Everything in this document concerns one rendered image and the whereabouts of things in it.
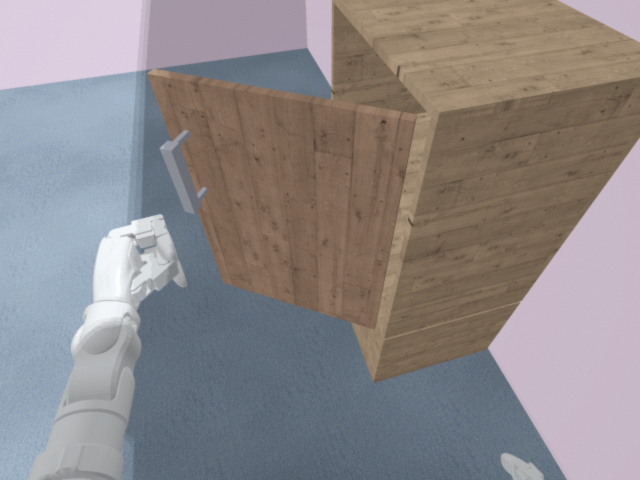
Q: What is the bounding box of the left robot forearm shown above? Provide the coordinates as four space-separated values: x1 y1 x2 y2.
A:
28 300 141 480

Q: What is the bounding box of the robot left hand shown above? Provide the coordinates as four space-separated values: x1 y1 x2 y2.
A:
93 214 187 311

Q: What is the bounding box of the handle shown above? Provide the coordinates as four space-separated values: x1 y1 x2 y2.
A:
160 130 208 214

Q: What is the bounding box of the robot right hand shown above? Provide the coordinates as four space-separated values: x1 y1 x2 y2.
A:
501 453 544 480

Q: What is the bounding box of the cupboard door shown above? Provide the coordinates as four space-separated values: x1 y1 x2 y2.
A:
147 69 417 329

